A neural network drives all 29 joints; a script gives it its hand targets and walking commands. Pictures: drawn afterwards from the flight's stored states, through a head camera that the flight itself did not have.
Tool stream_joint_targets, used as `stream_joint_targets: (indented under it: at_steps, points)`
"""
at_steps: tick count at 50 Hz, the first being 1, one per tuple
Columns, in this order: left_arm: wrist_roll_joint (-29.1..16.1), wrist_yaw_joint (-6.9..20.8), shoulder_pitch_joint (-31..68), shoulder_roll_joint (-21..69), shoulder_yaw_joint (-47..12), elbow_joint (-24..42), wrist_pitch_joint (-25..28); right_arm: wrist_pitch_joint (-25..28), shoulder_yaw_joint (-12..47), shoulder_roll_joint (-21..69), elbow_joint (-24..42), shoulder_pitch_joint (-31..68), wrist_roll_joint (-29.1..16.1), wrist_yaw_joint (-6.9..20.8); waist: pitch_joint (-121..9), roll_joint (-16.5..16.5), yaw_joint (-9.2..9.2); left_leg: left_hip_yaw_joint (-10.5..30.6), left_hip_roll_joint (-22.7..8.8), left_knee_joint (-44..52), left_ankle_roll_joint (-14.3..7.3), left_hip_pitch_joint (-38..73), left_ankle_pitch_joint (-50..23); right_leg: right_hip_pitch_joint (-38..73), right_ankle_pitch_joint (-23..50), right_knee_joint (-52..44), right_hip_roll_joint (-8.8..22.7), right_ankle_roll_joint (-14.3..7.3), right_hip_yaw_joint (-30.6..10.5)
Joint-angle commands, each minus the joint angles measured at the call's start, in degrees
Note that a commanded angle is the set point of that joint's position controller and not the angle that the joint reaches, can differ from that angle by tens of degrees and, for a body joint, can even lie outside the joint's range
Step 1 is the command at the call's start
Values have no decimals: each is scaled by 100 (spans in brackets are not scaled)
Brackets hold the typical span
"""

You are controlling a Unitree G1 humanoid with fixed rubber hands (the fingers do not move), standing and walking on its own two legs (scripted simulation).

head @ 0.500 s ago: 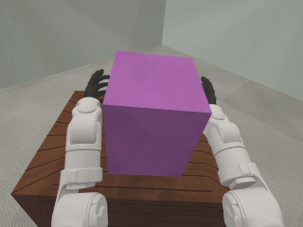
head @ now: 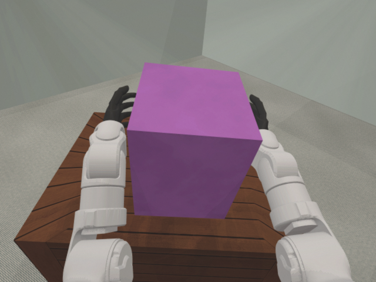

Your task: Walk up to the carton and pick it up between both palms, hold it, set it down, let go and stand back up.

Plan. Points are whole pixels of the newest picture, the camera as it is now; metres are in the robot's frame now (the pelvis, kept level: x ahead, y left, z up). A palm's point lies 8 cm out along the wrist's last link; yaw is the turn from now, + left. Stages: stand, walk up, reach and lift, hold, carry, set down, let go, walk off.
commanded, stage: hold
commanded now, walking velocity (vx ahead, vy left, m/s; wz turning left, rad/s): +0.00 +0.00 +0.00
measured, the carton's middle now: (186, 143) +0.36 +0.00 +0.16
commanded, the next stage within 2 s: set down in 0.64 s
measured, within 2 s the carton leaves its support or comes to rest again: neither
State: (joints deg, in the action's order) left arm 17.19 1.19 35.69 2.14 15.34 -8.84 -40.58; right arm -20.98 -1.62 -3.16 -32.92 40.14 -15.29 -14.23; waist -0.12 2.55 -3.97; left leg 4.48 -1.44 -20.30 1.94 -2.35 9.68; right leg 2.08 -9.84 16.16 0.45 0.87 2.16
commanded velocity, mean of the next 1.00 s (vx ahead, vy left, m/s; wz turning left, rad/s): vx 0.00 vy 0.00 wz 0.00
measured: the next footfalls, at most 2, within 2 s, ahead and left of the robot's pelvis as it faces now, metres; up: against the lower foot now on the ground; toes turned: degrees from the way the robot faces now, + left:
none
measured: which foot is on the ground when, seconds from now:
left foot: down 0.00-1.00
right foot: down 0.00-1.00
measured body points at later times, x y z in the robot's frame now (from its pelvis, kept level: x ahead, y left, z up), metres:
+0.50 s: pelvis +0.00 +0.00 +0.00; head -0.06 +0.03 +0.45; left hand +0.37 +0.15 +0.20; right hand +0.38 -0.14 +0.19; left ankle +0.03 +0.14 -0.75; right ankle +0.00 -0.13 -0.75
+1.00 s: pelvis +0.00 +0.00 +0.00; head -0.07 +0.03 +0.44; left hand +0.38 +0.15 +0.22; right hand +0.38 -0.15 +0.21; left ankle +0.03 +0.14 -0.75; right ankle +0.00 -0.13 -0.75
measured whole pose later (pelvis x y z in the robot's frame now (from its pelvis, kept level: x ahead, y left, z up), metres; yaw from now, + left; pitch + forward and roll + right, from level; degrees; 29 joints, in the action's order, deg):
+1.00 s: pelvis +0.00 +0.00 +0.00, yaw -1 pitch -10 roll -1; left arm 22.3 3.8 38.5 4.8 20.3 -14.6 -32.4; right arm -10.5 -7.8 -0.2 -40.7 41.9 -5.2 -10.0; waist -1.0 3.4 -3.1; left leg 2.9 -1.3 -19.9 1.5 0.0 10.1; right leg 3.5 -10.4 16.8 0.8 1.2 0.9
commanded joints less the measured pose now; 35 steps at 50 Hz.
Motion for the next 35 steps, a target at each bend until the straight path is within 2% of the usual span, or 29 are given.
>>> stream_joint_targets:
  at_steps: [1, 3, 4, 5, 7, 10, 17, 18, 19, 21, 22, 23, 24, 26, 27, 28, 29, 30, 31, 32, 33, 35]
  points:
    - [-783, 731, 3741, 3414, -2846, 529, 312, 361, 2144, 3533, 2165, 4872, -405, 564, -2082, -329, -92, -484, 453, 207, 5, 640, -1345, 287, 1070, -177, -424, 277, 219]
    - [-698, 738, 3585, 3327, -2720, 474, 301, 329, 2130, 3582, 2057, 4732, -400, 565, -1901, -301, -24, -517, 482, 221, -19, 548, -1310, 307, 1153, -181, -419, 266, 199]
    - [-687, 750, 3645, 3297, -2639, 334, 293, 324, 2062, 3507, 1937, 4839, -392, 574, -1706, -315, -3, -508, 480, 273, -23, 502, -1190, 205, 937, -205, -422, 255, 219]
    - [-751, 749, 3780, 3413, -2750, 536, 316, 358, 2083, 3600, 2122, 4905, -409, 583, -2002, -253, -41, -511, 468, 230, -15, 572, -1325, 319, 1115, -179, -439, 266, 215]
    - [-787, 735, 3765, 3373, -2800, 498, 320, 351, 2108, 3557, 2070, 4827, -410, 573, -1944, -349, -76, -516, 463, 192, 17, 594, -1382, 275, 1111, -193, -420, 261, 225]
    - [-820, 693, 3834, 3416, -2850, 612, 354, 374, 2269, 3640, 2295, 4986, -480, 569, -2189, -291, -4, -494, 481, 152, -16, 657, -1482, 289, 1204, -140, -440, 289, 222]
    - [-781, 697, 3536, 3388, -2874, 577, 293, 371, 2290, 3521, 2397, 4879, -509, 529, -2159, -334, -30, -477, 488, 90, 12, 739, -1681, 346, 1402, -144, -444, 272, 232]
    - [-737, 700, 3532, 3335, -2830, 707, 295, 339, 2319, 3551, 2243, 4671, -530, 538, -2066, -372, -11, -474, 470, 90, 33, 690, -1715, 358, 1415, -123, -451, 260, 242]
    - [-743, 710, 3556, 3348, -2798, 522, 269, 352, 2255, 3528, 2279, 4886, -549, 537, -2054, -364, -8, -474, 473, 107, 35, 680, -1637, 306, 1308, -165, -433, 271, 215]
    - [-769, 736, 3674, 3374, -2864, 673, 267, 344, 2154, 3479, 2171, 4721, -500, 555, -2021, -485, -68, -476, 460, 142, 66, 716, -1578, 211, 1178, -169, -467, 236, 263]
    - [-660, 725, 3639, 3305, -2800, 576, 271, 286, 2085, 3475, 1885, 4616, -458, 559, -1814, -424, -76, -488, 455, 199, 24, 599, -1371, 201, 1018, -205, -456, 228, 222]
    - [-786, 734, 3738, 3399, -2905, 719, 284, 358, 2167, 3523, 2226, 4806, -475, 569, -2127, -419, -82, -496, 464, 113, 60, 676, -1535, 300, 1188, -150, -433, 254, 242]
    - [-809, 714, 3740, 3352, -2904, 760, 307, 326, 2142, 3507, 2101, 4669, -459, 565, -2095, -407, -121, -496, 468, 131, 50, 708, -1540, 288, 1200, -150, -440, 257, 240]
    - [-801, 697, 3811, 3417, -3002, 889, 310, 329, 2203, 3487, 2244, 4759, -521, 573, -2186, -514, -70, -492, 464, 105, 80, 733, -1656, 298, 1247, -113, -458, 242, 247]
    - [-829, 675, 3828, 3452, -3003, 753, 321, 337, 2244, 3586, 2245, 4792, -502, 569, -2169, -486, -112, -452, 452, 113, 72, 790, -1624, 216, 1215, -129, -445, 233, 246]
    - [-782, 678, 3685, 3439, -2943, 574, 294, 337, 2141, 3531, 2090, 4741, -456, 574, -1904, -513, -73, -460, 452, 147, 72, 627, -1479, 130, 1028, -181, -441, 231, 256]
    - [-822, 697, 3673, 3473, -2956, 630, 264, 366, 2159, 3518, 2343, 4828, -443, 562, -2094, -419, -126, -481, 474, 117, 48, 648, -1525, 332, 1178, -152, -445, 238, 258]
    - [-704, 708, 3578, 3434, -2819, 349, 252, 329, 2054, 3480, 2092, 4820, -397, 576, -1748, -436, -77, -476, 453, 211, 39, 528, -1195, 132, 862, -206, -443, 218, 256]
    - [-830, 713, 3754, 3463, -2930, 576, 281, 370, 2074, 3519, 2281, 4950, -396, 592, -2033, -350, -106, -473, 455, 191, 28, 591, -1312, 196, 923, -179, -446, 230, 252]
    - [-826, 715, 3715, 3473, -2913, 533, 296, 339, 2054, 3480, 2191, 4839, -345, 579, -1924, -375, -107, -454, 443, 229, 22, 558, -1213, 128, 836, -200, -439, 245, 274]
    - [-1199, 707, 3811, 3596, -3262, 1130, 369, 508, 2385, 3588, 2417, 4928, -599, 585, -2632, -356, -241, -426, 408, -23, -78, 802, -1647, 254, 1359, -140, -452, 264, 298]
    - [-1283, 662, 3827, 3551, -3349, 1376, 398, 473, 2587, 3626, 2606, 4810, -752, 518, -2780, -361, -234, -439, 452, -131, -89, 904, -1927, 355, 1871, -102, -387, 281, 220]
